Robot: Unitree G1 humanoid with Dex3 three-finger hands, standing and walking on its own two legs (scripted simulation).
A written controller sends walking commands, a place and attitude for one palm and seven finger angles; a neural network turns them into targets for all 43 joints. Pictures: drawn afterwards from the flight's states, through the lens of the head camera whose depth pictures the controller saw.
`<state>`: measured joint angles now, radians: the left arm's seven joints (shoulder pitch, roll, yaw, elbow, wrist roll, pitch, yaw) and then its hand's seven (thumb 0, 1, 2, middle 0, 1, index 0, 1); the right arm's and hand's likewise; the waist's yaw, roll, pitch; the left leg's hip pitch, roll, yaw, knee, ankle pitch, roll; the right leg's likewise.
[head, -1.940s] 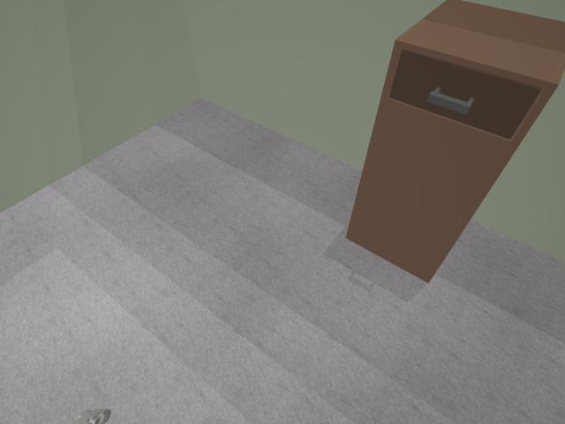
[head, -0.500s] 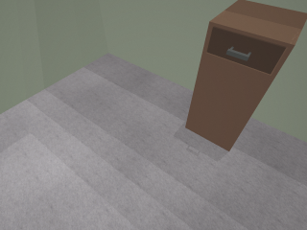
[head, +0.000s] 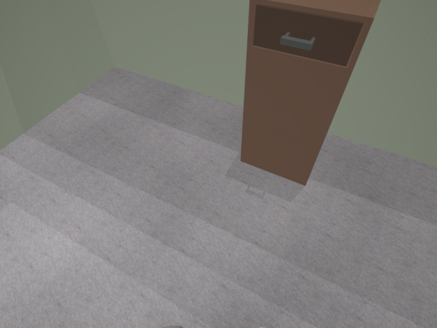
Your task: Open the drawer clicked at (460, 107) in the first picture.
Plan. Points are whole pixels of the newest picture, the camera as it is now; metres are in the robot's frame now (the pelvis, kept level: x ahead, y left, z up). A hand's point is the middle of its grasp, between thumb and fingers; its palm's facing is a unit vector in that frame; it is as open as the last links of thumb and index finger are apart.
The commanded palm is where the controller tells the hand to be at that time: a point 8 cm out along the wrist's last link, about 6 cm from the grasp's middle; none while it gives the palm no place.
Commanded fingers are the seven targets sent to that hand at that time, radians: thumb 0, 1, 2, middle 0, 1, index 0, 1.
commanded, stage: turn to face it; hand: left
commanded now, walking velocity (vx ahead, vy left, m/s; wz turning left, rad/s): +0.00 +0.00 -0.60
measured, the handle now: (298, 40) +0.97 -0.18 +0.03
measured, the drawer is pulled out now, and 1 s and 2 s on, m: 0.00 0.00 0.00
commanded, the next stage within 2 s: take the last steps up to it in 0.60 s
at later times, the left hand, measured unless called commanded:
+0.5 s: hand out of the picture +0.09 +0.25 -0.15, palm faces -0.16 -0.95 -0.25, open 7.4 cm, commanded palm none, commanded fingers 0.00 0.90 0.90 -0.20 -0.30 -0.20 -0.30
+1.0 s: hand out of the picture +0.09 +0.19 -0.15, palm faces -0.36 -0.92 -0.18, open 7.3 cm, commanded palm none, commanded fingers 0.00 0.90 0.90 -0.20 -0.30 -0.20 -0.30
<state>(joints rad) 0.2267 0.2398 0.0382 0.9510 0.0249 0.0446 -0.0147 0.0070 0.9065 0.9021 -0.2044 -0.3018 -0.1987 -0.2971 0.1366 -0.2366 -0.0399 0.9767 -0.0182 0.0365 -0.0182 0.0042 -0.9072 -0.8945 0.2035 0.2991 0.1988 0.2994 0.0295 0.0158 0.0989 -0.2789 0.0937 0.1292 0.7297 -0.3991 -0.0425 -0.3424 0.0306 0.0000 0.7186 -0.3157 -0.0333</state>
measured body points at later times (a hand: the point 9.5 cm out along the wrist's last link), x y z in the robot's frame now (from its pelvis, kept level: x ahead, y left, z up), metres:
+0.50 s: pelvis -0.03 +0.04 +0.02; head +0.00 +0.06 +0.47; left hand +0.10 +0.30 -0.13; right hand +0.01 -0.23 -0.11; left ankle -0.02 +0.17 -0.72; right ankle +0.00 -0.08 -0.68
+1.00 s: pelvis -0.01 +0.03 +0.02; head +0.00 +0.04 +0.47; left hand +0.11 +0.23 -0.14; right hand -0.11 -0.20 -0.13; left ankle +0.05 +0.13 -0.68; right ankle -0.08 -0.08 -0.72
